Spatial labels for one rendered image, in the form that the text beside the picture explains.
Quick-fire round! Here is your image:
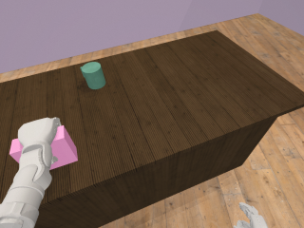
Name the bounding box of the sponge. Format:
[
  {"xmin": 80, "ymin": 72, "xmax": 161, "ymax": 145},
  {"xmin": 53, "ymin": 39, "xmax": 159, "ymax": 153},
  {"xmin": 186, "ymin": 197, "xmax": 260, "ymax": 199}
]
[{"xmin": 9, "ymin": 125, "xmax": 78, "ymax": 170}]

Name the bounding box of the robot right hand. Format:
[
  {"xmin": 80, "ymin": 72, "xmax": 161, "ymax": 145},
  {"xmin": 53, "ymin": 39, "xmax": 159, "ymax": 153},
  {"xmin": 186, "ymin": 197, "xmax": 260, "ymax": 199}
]
[{"xmin": 234, "ymin": 202, "xmax": 268, "ymax": 228}]

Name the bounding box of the robot left forearm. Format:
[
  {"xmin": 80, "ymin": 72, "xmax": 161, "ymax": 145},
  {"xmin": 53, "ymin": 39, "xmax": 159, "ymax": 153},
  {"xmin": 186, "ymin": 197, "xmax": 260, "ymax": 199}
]
[{"xmin": 0, "ymin": 142, "xmax": 52, "ymax": 228}]

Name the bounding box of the table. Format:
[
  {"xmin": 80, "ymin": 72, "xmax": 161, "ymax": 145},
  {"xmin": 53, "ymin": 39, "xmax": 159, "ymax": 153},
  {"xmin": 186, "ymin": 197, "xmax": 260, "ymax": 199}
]
[{"xmin": 0, "ymin": 30, "xmax": 304, "ymax": 228}]

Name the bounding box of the robot left hand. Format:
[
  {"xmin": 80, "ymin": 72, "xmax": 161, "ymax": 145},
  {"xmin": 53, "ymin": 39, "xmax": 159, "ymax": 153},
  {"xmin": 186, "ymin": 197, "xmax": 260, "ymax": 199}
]
[{"xmin": 18, "ymin": 117, "xmax": 62, "ymax": 164}]

